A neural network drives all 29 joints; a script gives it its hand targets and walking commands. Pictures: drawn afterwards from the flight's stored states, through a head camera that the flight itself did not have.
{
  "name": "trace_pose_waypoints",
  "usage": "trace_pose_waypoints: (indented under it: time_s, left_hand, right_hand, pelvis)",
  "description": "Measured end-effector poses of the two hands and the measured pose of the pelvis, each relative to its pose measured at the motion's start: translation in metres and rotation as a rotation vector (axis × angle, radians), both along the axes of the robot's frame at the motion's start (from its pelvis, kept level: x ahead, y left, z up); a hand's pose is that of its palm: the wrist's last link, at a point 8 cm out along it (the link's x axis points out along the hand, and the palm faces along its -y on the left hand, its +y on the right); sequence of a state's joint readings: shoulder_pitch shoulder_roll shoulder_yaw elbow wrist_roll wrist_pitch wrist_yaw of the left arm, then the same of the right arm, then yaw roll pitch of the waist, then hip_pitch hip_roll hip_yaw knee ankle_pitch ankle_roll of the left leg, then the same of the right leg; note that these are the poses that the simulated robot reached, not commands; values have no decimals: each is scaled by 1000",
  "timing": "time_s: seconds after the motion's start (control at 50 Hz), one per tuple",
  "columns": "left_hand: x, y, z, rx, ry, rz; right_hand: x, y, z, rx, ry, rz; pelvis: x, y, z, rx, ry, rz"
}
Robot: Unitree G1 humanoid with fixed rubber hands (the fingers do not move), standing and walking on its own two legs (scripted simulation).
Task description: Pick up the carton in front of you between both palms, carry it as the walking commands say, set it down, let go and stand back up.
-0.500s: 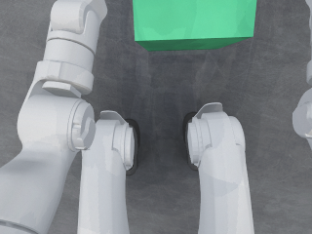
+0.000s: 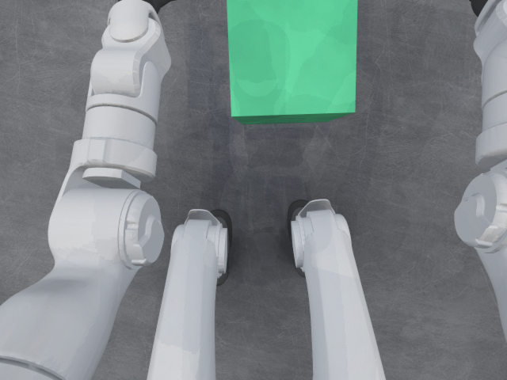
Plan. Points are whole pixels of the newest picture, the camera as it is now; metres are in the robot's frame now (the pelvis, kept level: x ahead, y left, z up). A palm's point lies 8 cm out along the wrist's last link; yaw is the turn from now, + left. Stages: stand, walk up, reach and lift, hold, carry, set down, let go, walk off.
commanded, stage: set down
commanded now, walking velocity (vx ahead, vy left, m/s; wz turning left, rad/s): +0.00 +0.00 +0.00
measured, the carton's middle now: (287, 70) +0.54 -0.09 -0.40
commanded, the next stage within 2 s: let go in 0.32 s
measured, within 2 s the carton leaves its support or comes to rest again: neither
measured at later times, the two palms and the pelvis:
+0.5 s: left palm out of the picture +0.54 +0.10 +0.02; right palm out of the picture +0.51 -0.30 +0.03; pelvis +0.03 -0.01 +0.14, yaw -2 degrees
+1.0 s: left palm out of the picture +0.37 +0.19 +0.13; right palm out of the picture +0.34 -0.26 +0.13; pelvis +0.09 +0.01 +0.22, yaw -4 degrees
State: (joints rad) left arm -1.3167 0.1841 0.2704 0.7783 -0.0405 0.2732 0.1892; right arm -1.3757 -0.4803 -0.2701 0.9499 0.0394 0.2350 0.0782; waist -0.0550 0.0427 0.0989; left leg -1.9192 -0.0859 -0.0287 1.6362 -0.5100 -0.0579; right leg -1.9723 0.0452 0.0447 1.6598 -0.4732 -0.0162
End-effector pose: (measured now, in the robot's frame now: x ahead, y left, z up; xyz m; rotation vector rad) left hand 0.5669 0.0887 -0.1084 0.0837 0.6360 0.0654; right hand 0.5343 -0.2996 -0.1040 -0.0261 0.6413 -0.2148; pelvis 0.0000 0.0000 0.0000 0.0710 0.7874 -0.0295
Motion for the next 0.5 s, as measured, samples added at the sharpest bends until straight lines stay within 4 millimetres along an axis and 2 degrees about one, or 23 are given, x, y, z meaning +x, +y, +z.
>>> trace_pose_waypoints:
  time_s: [0.3,0.42,0.5]
  left_hand:
    - [-4,2,93,3,1,-7]
    - [-10,5,119,24,16,-18]
    - [-27,12,130,67,42,-40]
  right_hand:
    - [-2,-3,95,5,-1,9]
    - [-8,-3,119,-15,23,23]
    - [-25,-2,130,-57,63,48]
  pelvis:
    - [17,-3,87,-4,1,-15]
    - [24,-4,116,-11,-16,-18]
    - [31,-6,135,-16,-35,-21]
